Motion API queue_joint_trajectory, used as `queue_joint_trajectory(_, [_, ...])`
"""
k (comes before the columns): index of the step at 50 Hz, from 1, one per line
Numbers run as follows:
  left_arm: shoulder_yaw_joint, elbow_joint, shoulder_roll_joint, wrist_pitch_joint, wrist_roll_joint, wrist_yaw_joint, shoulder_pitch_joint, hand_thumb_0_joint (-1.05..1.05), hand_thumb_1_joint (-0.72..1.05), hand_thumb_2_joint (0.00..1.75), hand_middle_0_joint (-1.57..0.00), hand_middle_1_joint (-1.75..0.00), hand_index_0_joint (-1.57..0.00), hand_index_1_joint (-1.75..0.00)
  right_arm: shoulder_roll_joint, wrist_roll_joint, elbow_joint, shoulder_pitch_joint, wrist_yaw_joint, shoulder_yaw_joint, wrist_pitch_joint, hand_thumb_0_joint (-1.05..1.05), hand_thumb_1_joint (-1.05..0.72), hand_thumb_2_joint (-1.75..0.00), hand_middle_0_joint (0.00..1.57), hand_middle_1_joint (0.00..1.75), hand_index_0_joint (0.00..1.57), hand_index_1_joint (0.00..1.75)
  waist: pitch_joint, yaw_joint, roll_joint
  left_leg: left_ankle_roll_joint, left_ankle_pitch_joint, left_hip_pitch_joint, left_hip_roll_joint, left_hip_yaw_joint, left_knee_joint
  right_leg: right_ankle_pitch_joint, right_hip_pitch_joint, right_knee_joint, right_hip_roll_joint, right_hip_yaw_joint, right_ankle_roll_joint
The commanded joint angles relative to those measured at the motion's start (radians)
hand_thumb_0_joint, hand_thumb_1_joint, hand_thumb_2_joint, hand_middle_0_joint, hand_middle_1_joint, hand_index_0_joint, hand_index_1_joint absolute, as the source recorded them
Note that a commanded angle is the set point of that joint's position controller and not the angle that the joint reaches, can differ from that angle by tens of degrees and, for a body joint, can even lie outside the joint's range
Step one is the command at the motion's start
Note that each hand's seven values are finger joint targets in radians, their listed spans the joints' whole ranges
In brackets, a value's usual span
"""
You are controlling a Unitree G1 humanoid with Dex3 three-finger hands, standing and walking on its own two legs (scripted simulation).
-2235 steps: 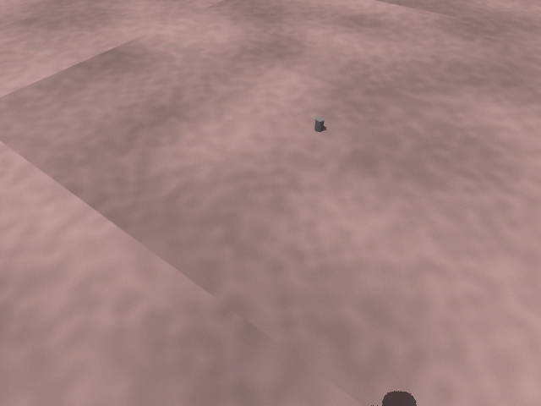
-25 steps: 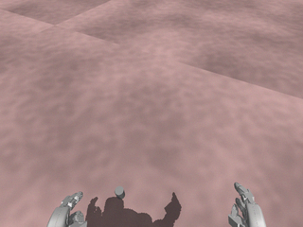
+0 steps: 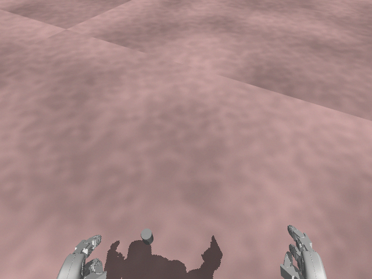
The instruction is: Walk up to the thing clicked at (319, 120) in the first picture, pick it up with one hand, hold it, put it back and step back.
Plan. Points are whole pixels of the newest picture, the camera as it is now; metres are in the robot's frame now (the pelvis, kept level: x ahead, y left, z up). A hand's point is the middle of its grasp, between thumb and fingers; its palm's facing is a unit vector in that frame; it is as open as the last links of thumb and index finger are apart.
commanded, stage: home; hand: left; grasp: from above
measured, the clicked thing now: (147, 236) +0.45 +0.20 -0.67
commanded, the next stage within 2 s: stand in 0.20 s
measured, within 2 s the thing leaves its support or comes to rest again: neither
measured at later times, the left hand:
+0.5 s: hand out of the picture +0.14 +0.22 -0.09, palm faces +0.03 -0.95 -0.32, open 7.4 cm
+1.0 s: hand out of the picture +0.03 +0.24 -0.10, palm faces +0.05 -0.94 -0.33, open 7.4 cm
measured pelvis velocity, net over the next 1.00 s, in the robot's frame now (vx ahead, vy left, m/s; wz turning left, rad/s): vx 0.00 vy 0.00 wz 0.02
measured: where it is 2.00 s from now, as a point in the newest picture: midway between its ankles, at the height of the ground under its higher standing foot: outside the picture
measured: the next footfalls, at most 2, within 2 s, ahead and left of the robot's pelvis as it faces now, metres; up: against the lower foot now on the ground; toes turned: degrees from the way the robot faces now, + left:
none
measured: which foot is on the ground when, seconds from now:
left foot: down 0.00-1.00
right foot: down 0.00-1.00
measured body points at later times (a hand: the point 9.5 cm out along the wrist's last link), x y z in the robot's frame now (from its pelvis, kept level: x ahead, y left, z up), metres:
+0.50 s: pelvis -0.01 +0.00 +0.02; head +0.02 +0.01 +0.47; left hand +0.14 +0.27 -0.07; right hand +0.13 -0.27 -0.08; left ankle +0.00 +0.12 -0.68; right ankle +0.00 -0.14 -0.68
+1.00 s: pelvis +0.00 +0.00 +0.06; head -0.01 -0.01 +0.51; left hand +0.03 +0.28 -0.08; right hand +0.07 -0.28 -0.08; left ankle +0.00 +0.12 -0.68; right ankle +0.00 -0.14 -0.68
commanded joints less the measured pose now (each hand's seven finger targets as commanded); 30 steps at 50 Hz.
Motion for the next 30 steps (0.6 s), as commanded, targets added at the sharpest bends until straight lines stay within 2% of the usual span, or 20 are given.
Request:
queue_joint_trajectory(1, [0.042, -0.179, 0.091, -0.051, 0.004, 0.009, -0.013, 0.00, 0.90, 0.90, -0.20, -0.30, -0.20, -0.30, -0.122, -0.002, -0.162, -0.072, -0.015, -0.050, -0.053, 0.00, -0.90, -0.90, 0.20, 0.30, 0.20, 0.30, -0.069, -0.004, 0.007, 0.011, 0.224, 0.084, -0.022, 0.007, -0.184, 0.180, 0.046, -0.143, 0.037, -0.025, -0.028])
queue_joint_trajectory(4, [0.068, -0.216, 0.121, -0.055, 0.006, 0.012, -0.040, 0.00, 0.90, 0.90, -0.20, -0.30, -0.20, -0.30, -0.124, -0.003, -0.168, -0.075, -0.014, -0.054, -0.051, 0.00, -0.90, -0.90, 0.20, 0.30, 0.20, 0.30, -0.084, 0.000, 0.008, 0.011, 0.220, 0.086, -0.021, 0.004, -0.185, 0.174, 0.050, -0.145, 0.039, -0.026, -0.027])
queue_joint_trajectory(5, [0.057, -0.192, 0.106, -0.055, 0.008, 0.012, -0.023, 0.00, 0.90, 0.90, -0.20, -0.30, -0.20, -0.30, -0.121, -0.005, -0.162, -0.070, -0.014, -0.051, -0.051, 0.00, -0.90, -0.90, 0.20, 0.30, 0.20, 0.30, -0.076, -0.003, 0.009, 0.009, 0.214, 0.084, -0.021, 0.003, -0.188, 0.168, 0.047, -0.142, 0.039, -0.027, -0.028])
queue_joint_trajectory(6, [0.065, -0.208, 0.118, -0.055, 0.008, 0.013, -0.037, 0.00, 0.90, 0.90, -0.20, -0.30, -0.20, -0.30, -0.120, -0.002, -0.164, -0.076, -0.014, -0.050, -0.051, 0.00, -0.90, -0.90, 0.20, 0.30, 0.20, 0.30, -0.054, 0.004, 0.010, 0.010, 0.194, 0.069, -0.021, 0.004, -0.189, 0.150, 0.039, -0.147, 0.038, -0.028, -0.029])
queue_joint_trajectory(8, [0.044, -0.171, 0.090, -0.051, 0.005, 0.009, -0.007, 0.00, 0.90, 0.90, -0.20, -0.30, -0.20, -0.30, -0.121, -0.002, -0.167, -0.075, -0.013, -0.050, -0.050, 0.00, -0.90, -0.90, 0.20, 0.30, 0.20, 0.30, -0.069, -0.006, -0.018, 0.013, 0.213, 0.080, -0.021, 0.002, -0.183, 0.167, 0.047, -0.144, 0.039, -0.028, -0.027])
queue_joint_trajectory(9, [0.048, -0.180, 0.090, -0.050, 0.002, 0.009, -0.009, 0.00, 0.90, 0.90, -0.20, -0.30, -0.20, -0.30, -0.119, -0.001, -0.169, -0.075, -0.013, -0.051, -0.050, 0.00, -0.90, -0.90, 0.20, 0.30, 0.20, 0.30, -0.085, -0.001, 0.001, 0.012, 0.230, 0.083, -0.023, 0.006, -0.177, 0.186, 0.053, -0.144, 0.037, -0.024, -0.028])
queue_joint_trajectory(10, [0.072, -0.236, 0.129, -0.055, 0.002, 0.012, -0.048, 0.00, 0.90, 0.90, -0.20, -0.30, -0.20, -0.30, -0.128, -0.001, -0.172, -0.076, -0.013, -0.054, -0.049, 0.00, -0.90, -0.90, 0.20, 0.30, 0.20, 0.30, -0.095, -0.001, 0.021, 0.012, 0.233, 0.093, -0.023, 0.007, -0.178, 0.190, 0.055, -0.143, 0.036, -0.021, -0.028])
queue_joint_trajectory(14, [0.046, -0.171, 0.091, -0.049, 0.003, 0.010, -0.007, 0.00, 0.90, 0.90, -0.20, -0.30, -0.20, -0.30, -0.119, -0.003, -0.165, -0.071, -0.013, -0.050, -0.047, 0.00, -0.90, -0.90, 0.20, 0.30, 0.20, 0.30, -0.074, -0.007, -0.013, 0.013, 0.241, 0.082, -0.022, 0.006, -0.171, 0.198, 0.049, -0.144, 0.038, -0.026, -0.025])
queue_joint_trajectory(15, [0.053, 0.180, 0.184, -0.268, 0.116, 0.049, -0.320, 0.00, 0.90, 0.90, -0.20, -0.30, -0.20, -0.30, -0.244, -0.130, 0.073, -0.135, 0.047, -0.091, 0.062, 0.00, -0.90, -0.90, 0.20, 0.30, 0.20, 0.30, 0.152, 0.068, -0.060, 0.060, 0.428, 0.112, 0.017, -0.035, -0.264, 0.204, 0.221, -0.171, -0.038, 0.042, -0.057])
queue_joint_trajectory(16, [0.075, 0.330, 0.207, -0.339, 0.123, 0.044, -0.215, 0.00, 0.90, 0.90, -0.20, -0.30, -0.20, -0.30, -0.253, -0.126, 0.089, -0.137, 0.077, -0.108, 0.102, 0.00, -0.90, -0.90, 0.20, 0.30, 0.20, 0.30, 0.068, 0.074, -0.127, 0.075, 0.422, 0.163, 0.005, 0.000, -0.244, 0.204, 0.255, -0.218, -0.058, 0.109, -0.094])
queue_joint_trajectory(17, [0.068, 0.376, 0.212, -0.372, 0.123, 0.038, -0.212, 0.00, 0.90, 0.90, -0.20, -0.30, -0.20, -0.30, -0.255, -0.132, 0.063, -0.128, 0.095, -0.111, 0.124, 0.00, -0.90, -0.90, 0.20, 0.30, 0.20, 0.30, 0.064, 0.049, -0.120, 0.071, 0.392, 0.179, -0.006, -0.007, -0.241, 0.206, 0.231, -0.255, -0.059, 0.138, -0.114])
queue_joint_trajectory(18, [0.056, 0.424, 0.228, -0.397, 0.123, 0.034, -0.211, 0.00, 0.90, 0.90, -0.20, -0.30, -0.20, -0.30, -0.254, -0.118, 0.074, -0.136, 0.112, -0.111, 0.133, 0.00, -0.90, -0.90, 0.20, 0.30, 0.20, 0.30, 0.035, 0.056, -0.084, 0.070, 0.399, 0.238, -0.004, -0.016, -0.256, 0.269, 0.278, -0.235, -0.068, 0.139, -0.110])
queue_joint_trajectory(19, [0.055, 0.471, 0.222, -0.413, 0.122, 0.029, -0.245, 0.00, 0.90, 0.90, -0.20, -0.30, -0.20, -0.30, -0.227, -0.089, 0.111, -0.127, 0.131, -0.109, 0.138, 0.00, -0.90, -0.90, 0.20, 0.30, 0.20, 0.30, 0.007, 0.053, -0.078, 0.066, 0.397, 0.259, -0.010, -0.005, -0.269, 0.320, 0.317, -0.231, -0.081, 0.145, -0.102])
queue_joint_trajectory(21, [0.062, 0.556, 0.213, -0.418, 0.102, 0.023, -0.285, 0.00, 0.90, 0.90, -0.20, -0.30, -0.20, -0.30, -0.217, -0.065, 0.140, -0.137, 0.152, -0.108, 0.148, 0.00, -0.90, -0.90, 0.20, 0.30, 0.20, 0.30, 0.024, 0.059, -0.103, 0.064, 0.356, 0.306, -0.012, -0.002, -0.301, 0.285, 0.297, -0.268, -0.083, 0.130, -0.083])
queue_joint_trajectory(24, [0.056, 0.685, 0.190, -0.432, 0.095, 0.029, -0.313, 0.00, 0.90, 0.90, -0.20, -0.30, -0.20, -0.30, -0.227, -0.065, 0.198, -0.157, 0.162, -0.117, 0.158, 0.00, -0.90, -0.90, 0.20, 0.30, 0.20, 0.30, 0.034, 0.071, -0.001, 0.074, 0.367, 0.357, 0.035, -0.077, -0.413, 0.242, 0.309, -0.259, -0.052, 0.075, -0.049])
queue_joint_trajectory(26, [0.055, 0.764, 0.181, -0.446, 0.096, 0.028, -0.310, 0.00, 0.90, 0.90, -0.20, -0.30, -0.20, -0.30, -0.235, -0.070, 0.223, -0.182, 0.161, -0.118, 0.170, 0.00, -0.90, -0.90, 0.20, 0.30, 0.20, 0.30, 0.078, 0.078, 0.038, 0.079, 0.286, 0.341, 0.052, -0.107, -0.476, 0.202, 0.332, -0.297, -0.046, 0.061, -0.040])
queue_joint_trajectory(28, [0.055, 0.830, 0.188, -0.459, 0.099, 0.025, -0.332, 0.00, 0.90, 0.90, -0.20, -0.30, -0.20, -0.30, -0.228, -0.068, 0.249, -0.179, 0.158, -0.113, 0.184, 0.00, -0.90, -0.90, 0.20, 0.30, 0.20, 0.30, 0.123, 0.065, -0.002, 0.070, 0.272, 0.328, 0.041, -0.091, -0.513, 0.224, 0.371, -0.351, -0.050, 0.069, -0.042])
queue_joint_trajectory(30, [0.055, 0.890, 0.196, -0.469, 0.096, 0.024, -0.323, 0.00, 0.90, 0.90, -0.20, -0.30, -0.20, -0.30, -0.237, -0.061, 0.283, -0.169, 0.156, -0.115, 0.190, 0.00, -0.90, -0.90, 0.20, 0.30, 0.20, 0.30, 0.125, 0.061, -0.006, 0.061, 0.288, 0.372, 0.039, -0.083, -0.531, 0.249, 0.391, -0.403, -0.060, 0.075, -0.046])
